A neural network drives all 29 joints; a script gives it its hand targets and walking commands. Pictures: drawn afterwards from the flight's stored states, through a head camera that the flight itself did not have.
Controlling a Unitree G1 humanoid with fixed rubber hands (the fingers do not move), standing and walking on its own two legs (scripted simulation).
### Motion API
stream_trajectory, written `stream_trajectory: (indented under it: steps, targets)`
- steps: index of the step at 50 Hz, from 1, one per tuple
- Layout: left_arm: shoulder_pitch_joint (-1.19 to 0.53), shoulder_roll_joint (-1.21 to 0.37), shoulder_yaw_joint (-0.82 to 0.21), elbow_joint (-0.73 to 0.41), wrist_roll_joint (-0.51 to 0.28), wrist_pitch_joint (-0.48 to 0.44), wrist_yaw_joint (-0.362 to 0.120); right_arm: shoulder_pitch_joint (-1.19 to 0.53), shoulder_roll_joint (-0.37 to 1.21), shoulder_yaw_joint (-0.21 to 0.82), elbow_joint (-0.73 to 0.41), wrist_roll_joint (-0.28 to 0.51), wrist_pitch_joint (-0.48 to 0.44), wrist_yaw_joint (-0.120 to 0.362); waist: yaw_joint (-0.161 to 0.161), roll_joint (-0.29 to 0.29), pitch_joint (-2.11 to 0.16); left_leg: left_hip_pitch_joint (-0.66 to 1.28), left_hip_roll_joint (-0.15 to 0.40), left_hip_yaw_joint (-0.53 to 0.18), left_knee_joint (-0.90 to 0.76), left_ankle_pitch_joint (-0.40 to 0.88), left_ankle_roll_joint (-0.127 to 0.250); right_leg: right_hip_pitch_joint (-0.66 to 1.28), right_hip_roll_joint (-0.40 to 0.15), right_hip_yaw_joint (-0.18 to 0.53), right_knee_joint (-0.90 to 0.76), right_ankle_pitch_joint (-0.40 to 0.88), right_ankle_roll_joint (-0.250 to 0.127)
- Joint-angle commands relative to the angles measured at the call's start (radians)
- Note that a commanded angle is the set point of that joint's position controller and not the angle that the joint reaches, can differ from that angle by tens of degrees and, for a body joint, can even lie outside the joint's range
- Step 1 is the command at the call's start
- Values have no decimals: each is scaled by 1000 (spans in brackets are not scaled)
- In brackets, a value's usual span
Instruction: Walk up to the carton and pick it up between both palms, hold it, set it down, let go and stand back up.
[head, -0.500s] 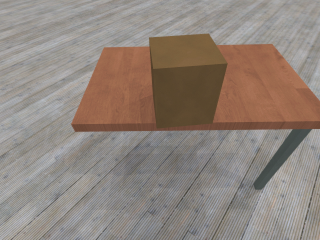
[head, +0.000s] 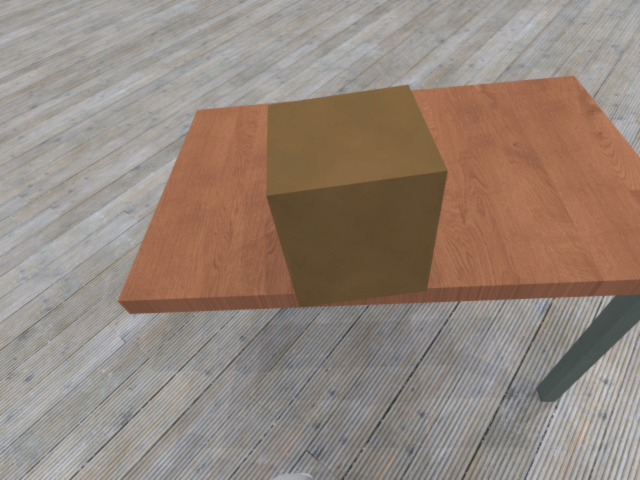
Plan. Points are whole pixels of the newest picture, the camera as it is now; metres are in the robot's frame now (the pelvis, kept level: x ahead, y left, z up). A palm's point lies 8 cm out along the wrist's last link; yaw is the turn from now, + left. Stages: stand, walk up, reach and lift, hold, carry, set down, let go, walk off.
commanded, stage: walk up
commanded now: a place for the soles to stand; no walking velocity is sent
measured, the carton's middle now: (350, 202) +0.52 -0.01 +0.04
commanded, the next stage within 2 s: none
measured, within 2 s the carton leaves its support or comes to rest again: neither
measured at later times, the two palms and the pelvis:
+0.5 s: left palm out of the picture +0.12 +0.37 -0.11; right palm out of the picture +0.13 -0.25 -0.12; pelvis +0.04 +0.05 -0.02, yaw +2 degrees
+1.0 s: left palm out of the picture +0.12 +0.37 -0.11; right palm out of the picture +0.16 -0.25 -0.11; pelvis +0.04 +0.05 -0.02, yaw +1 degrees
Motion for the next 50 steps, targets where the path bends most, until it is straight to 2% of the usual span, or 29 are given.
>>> stream_trajectory:
  steps: [1, 3, 7, 8, 10, 11, 12, 13, 14, 15, 16, 18, 19, 22, 25, 26, 27, 28, 30, 32, 34, 36, 39, 41, 42, 43, 46, 48, 50]
  targets:
    - [63, 290, 137, -80, 12, -27, 18, 71, -185, -133, -31, -25, 19, 0, 26, -201, -104, -215, 60, -124, 96, 21, -51, 258, -265, 297, -348, 148, -163]
    - [34, 291, 136, -90, 10, -18, 16, 76, -201, -130, -11, -20, 18, -4, 22, -203, -68, -204, 70, -99, 49, 18, -60, 190, -278, 275, -354, 41, -189]
    - [-20, 304, 136, -103, 27, -13, 10, 17, -181, -121, -20, -25, -3, -6, 16, -259, -93, -95, 142, -37, -218, -22, -45, 134, -296, 236, -268, 126, -202]
    - [-46, 324, 136, -106, 28, -9, 11, 21, -189, -120, -17, -28, -5, -6, 2, -268, -97, -34, 149, -41, -258, -5, -26, 95, -306, 237, -241, 159, -190]
    - [-150, 296, 121, -129, 16, 4, 1, 144, -196, -128, 32, -24, -22, -18, -71, -216, -125, 168, 102, 10, -460, 143, -2, -7, -231, 103, -38, 251, -114]
    - [-118, 250, 103, -128, 19, 17, 3, 194, -210, -143, 67, -36, -31, -32, -87, -110, -144, 274, 67, -34, -516, 107, -11, -92, -188, 78, 162, 178, -71]
    - [-76, 177, 80, -131, 5, 28, -1, 158, -272, -151, 48, -34, -38, -42, -58, 100, -103, 246, 176, -275, -644, 121, 17, -170, -81, -1, 349, -15, -22]
    - [-46, 162, 74, -121, -12, 42, 3, 74, -333, -158, 18, -36, -40, -51, -13, 138, -83, 194, 327, -641, -746, 144, 67, -287, 28, 53, 401, -293, 17]
    - [-66, 236, 89, -104, -13, 59, 11, 9, -343, -155, -1, -33, -39, -50, -2, 33, -77, 111, 355, -687, -783, 63, 117, -222, 28, 123, 414, -306, 11]
    - [-80, 275, 93, -86, -4, 65, 15, -37, -345, -149, -12, -26, -41, -51, 3, 58, -46, 58, 378, -730, -807, -49, 157, -204, 7, 139, 408, -299, 16]
    - [-96, 279, 101, -70, 8, 57, 9, -62, -320, -148, -22, -29, -42, -53, 11, 4, -4, 11, 350, -666, -771, -85, 179, -170, -6, 151, 375, -294, 13]
    - [-102, 252, 96, -46, 2, 53, -1, -34, -265, -129, -11, -27, -46, -52, 8, 60, -25, 42, 282, -521, -665, 140, 143, -145, -16, 147, 290, -269, -4]
    - [-103, 235, 96, -50, 0, 52, -2, -24, -272, -122, -4, -25, -49, -57, 9, 88, -54, 87, 286, -494, -607, 244, 144, -122, -21, 146, 227, -284, 0]
    - [-96, 224, 93, -30, 13, 40, -6, -30, -273, -122, -9, -29, -53, -53, 13, 89, -132, 89, 295, -492, -558, 234, 165, -15, 8, 125, 86, -249, -16]
    - [-61, 200, 89, 6, 22, 18, 0, -94, -217, -97, 2, -17, -43, -52, 57, 45, -136, -59, 209, -299, -423, 305, 70, 240, 9, 184, -189, -70, -49]
    - [-18, 274, 101, 11, 37, 2, 2, -119, -158, -87, -17, -8, -46, -53, 73, -103, -178, -162, 118, -184, -233, 297, 9, 311, -151, 403, -258, 23, -99]
    - [-70, 307, 110, -4, 29, -1, -6, -92, -144, -88, -6, 3, -40, -59, 50, -165, -170, -158, 61, -56, -147, 145, -32, 291, -278, 491, -275, 119, -190]
    - [-133, 318, 107, -7, 26, 4, -7, -72, -178, -96, 12, -3, -43, -65, 22, -150, -163, -81, 85, -23, -197, 59, -31, 210, -312, 486, -233, 205, -226]
    - [-168, 284, 90, 4, 25, 0, -10, -93, -197, -97, 35, -11, -50, -53, 11, -85, -133, 47, 98, -35, -277, 105, -22, 91, -237, 381, -200, 154, -181]
    - [-192, 261, 81, -11, 16, 6, -11, -50, -212, -105, 45, -11, -63, -50, -9, -106, -189, 159, 136, -130, -352, 347, 19, 61, -140, 261, -88, 210, -105]
    - [-205, 215, 75, -20, 11, 21, -14, -52, -238, -106, 36, -18, -69, -53, 2, -39, -226, 185, 251, -365, -507, 334, 100, 18, -23, 133, 67, 68, -23]
    - [-193, 218, 79, -5, 14, 33, -9, -99, -272, -109, 37, -10, -66, -52, 16, 6, -164, 124, 318, -522, -560, 259, 168, -8, 41, 122, 100, -121, -11]
    - [-121, 216, 74, 25, 18, 19, -15, -154, -229, -89, 16, -24, -59, -53, 51, 14, -171, -20, 225, -351, -471, 247, 104, 155, -2, 181, -59, -12, -39]
    - [-82, 281, 94, 48, 31, 3, -16, -190, -181, -83, 13, -4, -51, -49, 66, -115, -168, -97, 106, -119, -266, 276, -2, 209, -148, 377, -214, 22, -118]
    - [-106, 301, 99, 36, 28, -1, -13, -152, -174, -88, 26, -3, -47, -54, 44, -158, -133, -86, 72, -50, -189, 165, -25, 157, -247, 452, -256, 77, -193]
    - [-163, 299, 96, 27, 33, -2, -14, -145, -184, -96, 34, -12, -45, -56, 15, -141, -93, -78, 95, -19, -211, 51, -30, 114, -282, 459, -261, 116, -215]
    - [-234, 258, 84, -6, 23, 8, -20, -61, -196, -94, 50, -18, -65, -47, -22, -71, -190, 149, 125, -113, -398, 250, 22, 33, -167, 292, -109, 131, -109]
    - [-225, 207, 73, -1, 10, 18, -18, -95, -244, -101, 54, -17, -70, -48, -3, -26, -193, 161, 265, -403, -542, 270, 123, -13, 4, 116, 62, 44, -6]
    - [-186, 194, 70, 21, 10, 25, -16, -127, -262, -100, 43, -22, -67, -50, 23, 29, -165, 102, 294, -454, -562, 245, 160, 16, 33, 109, 59, -112, -7]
